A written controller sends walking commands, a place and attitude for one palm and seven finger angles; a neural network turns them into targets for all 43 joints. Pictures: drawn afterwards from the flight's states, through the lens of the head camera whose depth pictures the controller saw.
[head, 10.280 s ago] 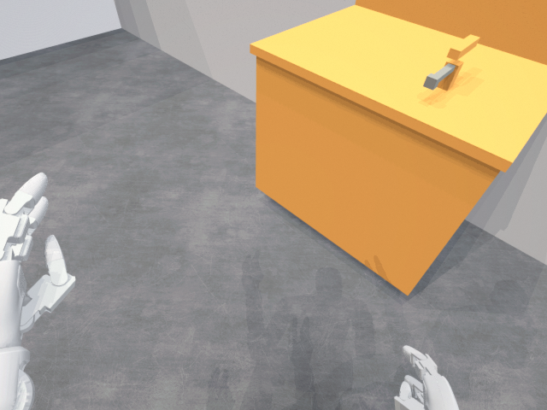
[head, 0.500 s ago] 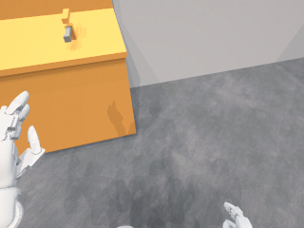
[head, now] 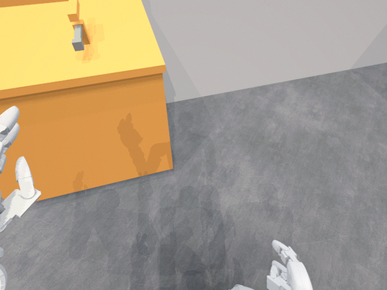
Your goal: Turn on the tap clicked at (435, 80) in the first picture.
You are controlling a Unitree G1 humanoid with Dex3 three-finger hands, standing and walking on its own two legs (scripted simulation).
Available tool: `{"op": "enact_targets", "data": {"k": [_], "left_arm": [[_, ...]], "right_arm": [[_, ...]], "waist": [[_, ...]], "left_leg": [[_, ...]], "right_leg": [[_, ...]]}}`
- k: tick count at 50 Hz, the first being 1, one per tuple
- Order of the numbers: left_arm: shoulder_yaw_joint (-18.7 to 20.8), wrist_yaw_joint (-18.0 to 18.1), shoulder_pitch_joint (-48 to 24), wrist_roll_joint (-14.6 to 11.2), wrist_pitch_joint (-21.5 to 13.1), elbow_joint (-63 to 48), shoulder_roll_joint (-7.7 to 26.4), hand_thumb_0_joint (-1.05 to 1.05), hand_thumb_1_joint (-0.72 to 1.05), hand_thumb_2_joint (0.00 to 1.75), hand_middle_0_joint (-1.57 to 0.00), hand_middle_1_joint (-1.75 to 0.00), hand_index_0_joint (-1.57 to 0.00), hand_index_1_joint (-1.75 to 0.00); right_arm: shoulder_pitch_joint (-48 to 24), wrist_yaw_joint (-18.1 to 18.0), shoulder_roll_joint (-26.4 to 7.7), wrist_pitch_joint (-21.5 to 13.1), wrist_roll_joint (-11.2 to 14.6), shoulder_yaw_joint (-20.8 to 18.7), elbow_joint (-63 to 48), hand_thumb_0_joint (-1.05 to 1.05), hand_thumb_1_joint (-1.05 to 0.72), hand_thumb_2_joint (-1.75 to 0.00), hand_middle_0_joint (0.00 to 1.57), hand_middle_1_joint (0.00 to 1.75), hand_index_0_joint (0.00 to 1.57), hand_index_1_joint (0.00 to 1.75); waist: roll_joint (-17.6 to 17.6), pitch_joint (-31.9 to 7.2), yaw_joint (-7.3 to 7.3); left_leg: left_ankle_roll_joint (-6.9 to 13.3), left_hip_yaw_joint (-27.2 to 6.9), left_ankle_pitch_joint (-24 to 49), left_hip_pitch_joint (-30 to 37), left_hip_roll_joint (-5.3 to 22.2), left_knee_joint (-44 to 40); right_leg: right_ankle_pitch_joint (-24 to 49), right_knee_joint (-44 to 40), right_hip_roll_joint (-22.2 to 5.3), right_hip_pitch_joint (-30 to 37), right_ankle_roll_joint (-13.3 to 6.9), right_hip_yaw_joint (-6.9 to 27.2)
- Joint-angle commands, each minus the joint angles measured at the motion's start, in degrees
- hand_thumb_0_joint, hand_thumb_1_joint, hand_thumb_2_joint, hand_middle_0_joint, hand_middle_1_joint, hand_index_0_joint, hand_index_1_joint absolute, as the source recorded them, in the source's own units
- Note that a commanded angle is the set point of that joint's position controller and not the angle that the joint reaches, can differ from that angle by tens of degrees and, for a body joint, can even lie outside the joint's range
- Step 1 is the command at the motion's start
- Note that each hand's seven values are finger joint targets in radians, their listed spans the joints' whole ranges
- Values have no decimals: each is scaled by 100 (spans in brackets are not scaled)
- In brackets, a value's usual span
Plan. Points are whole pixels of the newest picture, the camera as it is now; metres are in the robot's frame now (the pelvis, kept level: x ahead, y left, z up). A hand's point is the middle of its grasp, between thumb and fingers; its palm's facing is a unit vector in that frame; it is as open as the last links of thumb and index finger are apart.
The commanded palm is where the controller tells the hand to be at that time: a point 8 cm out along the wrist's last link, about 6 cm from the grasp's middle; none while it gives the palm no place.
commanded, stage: take the last steps up to it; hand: left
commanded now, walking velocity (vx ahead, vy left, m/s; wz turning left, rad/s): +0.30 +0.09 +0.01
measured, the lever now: (78, 44) +0.78 +0.41 +0.08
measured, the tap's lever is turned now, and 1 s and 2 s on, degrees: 0 0 0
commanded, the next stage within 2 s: come to a stop and stand still in 1.32 s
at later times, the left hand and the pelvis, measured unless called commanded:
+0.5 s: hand (29, 124) +0.34 +0.30 +0.18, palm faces +0.41 -0.81 -0.41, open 7.4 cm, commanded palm +0.27 +0.34 +0.18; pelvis +0.11 +0.06 -0.01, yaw +0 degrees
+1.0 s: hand (71, 89) +0.45 +0.27 +0.17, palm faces +0.35 -0.82 -0.45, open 7.4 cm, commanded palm +0.39 +0.32 +0.18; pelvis +0.22 +0.05 +0.00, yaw -1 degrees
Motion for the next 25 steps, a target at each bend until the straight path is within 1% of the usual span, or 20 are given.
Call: {"op": "enact_targets", "data": {"k": [1,2,3,4,5,6,7,8,10,12,14,16,17,18,19,20,21,22,23,25], "left_arm": [[658,117,-162,-65,-132,-535,748,0,90,90,-20,-30,-20,-30],[652,116,-340,-34,-128,-533,811,0,90,90,-20,-30,-20,-30],[786,137,-411,1,-132,-425,1007,0,90,90,-20,-30,-20,-30],[924,147,-545,-61,-131,-315,1117,0,90,90,-20,-30,-20,-30],[766,86,-573,-122,-149,-204,939,0,90,90,-20,-30,-20,-30],[782,54,-633,-126,-152,-352,979,0,90,90,-20,-30,-20,-30],[618,33,-657,-103,-223,-536,860,0,90,90,-20,-30,-20,-30],[646,54,-573,-25,-281,-607,878,0,90,90,-20,-30,-20,-30],[572,90,-613,11,-344,-943,870,0,90,90,-20,-30,-20,-30],[693,158,-565,24,-380,-1360,1014,0,90,90,-20,-30,-20,-30],[755,229,-317,-2,-309,-1383,969,0,90,90,-20,-30,-20,-30],[756,281,-294,-26,-271,-1363,934,0,90,90,-20,-30,-20,-30],[676,271,-459,-27,-298,-1425,878,0,90,90,-20,-30,-20,-30],[669,264,-625,-26,-335,-1451,873,0,90,90,-20,-30,-20,-30],[658,261,-731,-40,-376,-1511,800,0,90,90,-20,-30,-20,-30],[644,244,-792,-36,-429,-1247,830,0,90,90,-20,-30,-20,-30],[775,193,-727,-41,-442,-870,1019,0,90,90,-20,-30,-20,-30],[736,161,-763,-45,-440,-889,940,0,90,90,-20,-30,-20,-30],[702,122,-673,-66,-430,-971,891,0,90,90,-20,-30,-20,-30],[558,79,-375,-88,-394,-1257,697,0,90,90,-20,-30,-20,-30]], "right_arm": [[-457,-177,-1014,-89,43,-349,-728,0,-90,-90,20,30,20,30],[-475,-177,-979,-49,48,-338,-722,0,-90,-90,20,30,20,30],[-412,-162,-883,-2,44,-326,-737,0,-90,-90,20,30,20,30],[-561,-121,-876,-19,41,-302,-848,0,-90,-90,20,30,20,30],[-454,-71,-1021,-11,40,-417,-736,0,-90,-90,20,30,20,30],[-554,-32,-1004,63,61,-372,-751,0,-90,-90,20,30,20,30],[-592,-21,-983,107,57,-324,-714,0,-90,-90,20,30,20,30],[-596,-26,-939,146,24,-262,-648,0,-90,-90,20,30,20,30],[-631,-53,-965,172,9,-284,-688,0,-90,-90,20,30,20,30],[-643,-97,-906,123,-26,-300,-807,0,-90,-90,20,30,20,30],[-592,-120,-855,78,-57,-318,-879,0,-90,-90,20,30,20,30],[-382,-171,-856,38,-48,-368,-904,0,-90,-90,20,30,20,30],[-344,-202,-894,8,-31,-408,-943,0,-90,-90,20,30,20,30],[-231,-245,-1039,-1,3,-493,-937,0,-90,-90,20,30,20,30],[-206,-251,-1236,-18,28,-577,-971,0,-90,-90,20,30,20,30],[-213,-209,-1177,-37,30,-537,-1007,0,-90,-90,20,30,20,30],[-376,-203,-1081,-108,-1,-473,-921,0,-90,-90,20,30,20,30],[-382,-166,-1037,-128,32,-477,-879,0,-90,-90,20,30,20,30],[-396,-140,-1045,-138,78,-499,-821,0,-90,-90,20,30,20,30],[-340,-77,-1052,-175,86,-488,-792,0,-90,-90,20,30,20,30]], "waist": [[674,-951,69],[219,-994,96],[-925,-1122,76],[-1803,-938,170],[-1734,-811,150],[-1354,-706,142],[-935,-476,99],[-631,-516,88],[-661,-562,52],[-799,-757,144],[-713,-873,237],[-644,-991,117],[-464,-977,89],[285,-1000,-5],[1634,-1108,-52],[2007,-1018,-68],[1866,-898,-28],[1395,-746,-64],[1005,-746,-30],[1012,-867,16]], "left_leg": [[447,-715,887,-132,1046,-150],[346,-581,673,-656,879,641],[127,-182,1,-1654,330,1969],[-99,-320,-1442,-2695,-207,3251],[-177,-988,-1296,-2741,-29,3944],[-206,-1151,-1125,-2955,80,4255],[-257,-1169,-799,-2946,233,4302],[-285,-1076,-596,-2733,314,4054],[-271,-881,-373,-2143,378,3034],[-196,-516,-321,-1385,283,1788],[-176,-63,-58,-873,-23,983],[-191,148,417,-122,-209,133],[-177,165,452,290,-165,-160],[-74,-182,361,845,75,-412],[371,-1691,580,1480,1093,-809],[906,-3071,691,1339,1907,-1318],[1190,-3521,117,982,2168,-1460],[1337,-3368,288,997,2132,-1338],[1301,-2872,655,1095,1989,-1179],[1063,-1916,1392,1037,1627,-1060]], "right_leg": [[634,-1582,217,1495,-100,-187],[742,-1901,-118,2062,-288,346],[860,-2239,-1101,2699,-782,2008],[1073,-2745,-2110,2881,-1343,3783],[425,-2980,-2195,2521,-1366,3849],[170,-2922,-2206,2467,-1439,3728],[425,-2938,-2119,2186,-1365,2996],[899,-2864,-1901,1935,-1223,2227],[1615,-2764,-1677,1523,-1048,1405],[1580,-2616,-1531,1447,-992,1016],[1623,-2431,-1341,1554,-953,981],[1112,-2068,-1093,1525,-749,740],[812,-1695,-926,1307,-624,671],[572,-863,-707,861,-459,528],[-268,578,-80,-153,-148,108],[-1610,1894,254,-802,-100,251],[-1385,2532,61,-1080,-138,715],[-1072,2744,-124,-1446,-101,843],[-867,2714,-221,-1658,-49,828],[-441,2190,-230,-1479,-4,593]]}}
